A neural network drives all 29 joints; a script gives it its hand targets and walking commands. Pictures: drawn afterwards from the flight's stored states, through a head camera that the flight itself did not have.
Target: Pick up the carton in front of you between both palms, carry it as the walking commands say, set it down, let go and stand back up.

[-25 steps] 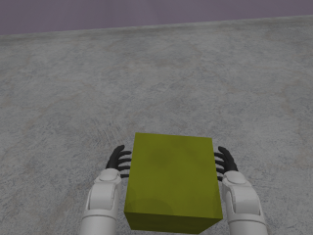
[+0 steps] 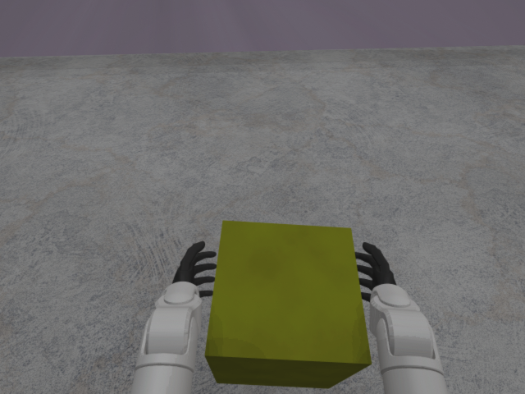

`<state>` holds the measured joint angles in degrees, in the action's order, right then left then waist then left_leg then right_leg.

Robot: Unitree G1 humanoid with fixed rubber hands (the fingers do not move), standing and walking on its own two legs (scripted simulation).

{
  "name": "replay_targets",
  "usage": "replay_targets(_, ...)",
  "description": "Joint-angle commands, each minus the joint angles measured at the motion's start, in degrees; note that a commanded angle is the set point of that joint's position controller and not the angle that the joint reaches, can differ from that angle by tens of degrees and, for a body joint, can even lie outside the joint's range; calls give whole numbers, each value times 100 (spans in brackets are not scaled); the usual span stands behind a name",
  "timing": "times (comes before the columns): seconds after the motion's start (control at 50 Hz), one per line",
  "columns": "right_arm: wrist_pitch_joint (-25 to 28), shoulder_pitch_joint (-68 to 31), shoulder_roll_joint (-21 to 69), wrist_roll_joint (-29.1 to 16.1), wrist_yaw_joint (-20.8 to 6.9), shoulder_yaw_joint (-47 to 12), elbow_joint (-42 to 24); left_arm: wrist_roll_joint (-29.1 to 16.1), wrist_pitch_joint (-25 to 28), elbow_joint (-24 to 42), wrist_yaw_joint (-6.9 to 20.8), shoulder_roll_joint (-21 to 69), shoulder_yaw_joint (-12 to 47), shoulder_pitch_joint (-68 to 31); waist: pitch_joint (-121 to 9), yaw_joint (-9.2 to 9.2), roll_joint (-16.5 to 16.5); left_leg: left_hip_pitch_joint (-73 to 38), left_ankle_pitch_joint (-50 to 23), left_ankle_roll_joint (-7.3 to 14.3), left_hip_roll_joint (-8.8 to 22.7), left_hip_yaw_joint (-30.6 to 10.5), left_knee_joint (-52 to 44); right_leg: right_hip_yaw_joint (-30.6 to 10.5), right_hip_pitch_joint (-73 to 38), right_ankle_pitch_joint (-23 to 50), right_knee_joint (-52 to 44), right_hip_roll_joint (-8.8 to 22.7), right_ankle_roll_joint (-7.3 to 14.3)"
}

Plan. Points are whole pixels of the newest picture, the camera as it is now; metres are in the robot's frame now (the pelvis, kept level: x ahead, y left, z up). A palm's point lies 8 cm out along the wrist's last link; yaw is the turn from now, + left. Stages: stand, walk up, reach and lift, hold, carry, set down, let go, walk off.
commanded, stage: carry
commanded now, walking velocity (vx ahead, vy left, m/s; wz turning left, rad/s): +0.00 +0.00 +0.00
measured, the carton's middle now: (279, 310) +0.31 +0.00 -0.06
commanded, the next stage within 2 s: hold in 1.50 s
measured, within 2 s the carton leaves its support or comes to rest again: neither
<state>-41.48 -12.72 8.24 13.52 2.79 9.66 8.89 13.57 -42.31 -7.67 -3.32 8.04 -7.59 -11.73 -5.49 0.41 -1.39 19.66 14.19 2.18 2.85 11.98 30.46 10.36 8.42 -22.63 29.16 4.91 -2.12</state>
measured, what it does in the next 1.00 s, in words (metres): shifts its weight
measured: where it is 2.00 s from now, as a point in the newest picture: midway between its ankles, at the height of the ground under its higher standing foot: outside the picture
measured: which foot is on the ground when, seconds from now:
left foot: down 0.00-1.00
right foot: down 0.00-1.00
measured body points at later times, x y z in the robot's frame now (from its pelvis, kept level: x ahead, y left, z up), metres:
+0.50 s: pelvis -0.01 -0.01 +0.00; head -0.02 -0.01 +0.45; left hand +0.29 +0.14 +0.03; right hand +0.29 -0.16 +0.03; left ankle +0.01 +0.09 -0.73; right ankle -0.10 -0.11 -0.73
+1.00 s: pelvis -0.05 -0.02 +0.00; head -0.07 -0.01 +0.45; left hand +0.25 +0.13 +0.03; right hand +0.25 -0.17 +0.03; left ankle +0.01 +0.09 -0.73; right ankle -0.10 -0.11 -0.73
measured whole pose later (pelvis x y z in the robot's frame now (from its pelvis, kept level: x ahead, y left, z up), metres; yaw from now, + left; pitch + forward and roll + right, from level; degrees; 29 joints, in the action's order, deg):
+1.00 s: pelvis -0.05 -0.02 +0.00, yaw +0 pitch +1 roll +0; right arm -42.2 -13.2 8.3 14.2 2.2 10.0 10.8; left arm 14.2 -42.3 -10.6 -2.6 8.2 -9.1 -12.6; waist -5.2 0.0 -0.1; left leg 20.8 9.2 1.4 4.8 11.2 29.0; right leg 10.9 10.5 -20.6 29.9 2.8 0.8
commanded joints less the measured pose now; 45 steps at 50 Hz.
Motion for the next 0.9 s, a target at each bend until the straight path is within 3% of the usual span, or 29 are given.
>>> replay_targets(0.0, 215, -2080, 5209, -1530, -1451, -3280, -345, -1571, 301, 460, 1467, 5237, 3268, -2343, -1951, -28, 314, -1743, -5048, 169, 830, -764, 201, -237, -93, 3075, 87, 327, -45)
replay_targets(0.06, 225, -2108, 5205, -1569, -1440, -3410, -503, -1589, 312, 486, 1470, 5257, 3278, -2272, -1961, -28, 256, -1687, -4926, 154, 790, -732, 209, -251, -185, 3187, 25, 315, -34)
replay_targets(0.16, 212, -2097, 5131, -1569, -1408, -3491, -630, -1606, 310, 537, 1465, 5202, 3266, -2243, -1881, -22, 36, -1365, -4005, 45, 650, -586, 222, -305, -451, 3982, 10, 451, 22)
replay_targets(0.22, 198, -2069, 5090, -1541, -1397, -3461, -596, -1589, 304, 530, 1461, 5145, 3232, -2244, -1807, -18, -10, -1280, -3628, 12, 623, -540, 219, -310, -457, 4084, -11, 508, 54)
replay_targets(0.34, 190, -2089, 5079, -1490, -1394, -3359, -476, -1575, 308, 497, 1464, 5091, 3184, -2358, -1614, -19, -5, -1097, -2845, -4, 640, -524, 198, -308, -312, 3590, -73, 571, 149)
replay_targets(0.62, 168, -2379, 5215, -1425, -1464, -3177, -171, -1514, 279, 199, 1515, 5222, 3023, -2641, -1257, -31, 124, -1002, -1900, -32, 723, -676, -216, -433, 139, 1764, -460, 487, 256)
replay_targets(0.88, 149, -2512, 5314, -1428, -1514, -3117, -72, -1509, 257, 127, 1550, 5327, 2989, -2781, -1226, -40, 149, -924, -1460, -61, 730, -726, -390, -529, 388, 1182, -580, 467, 326)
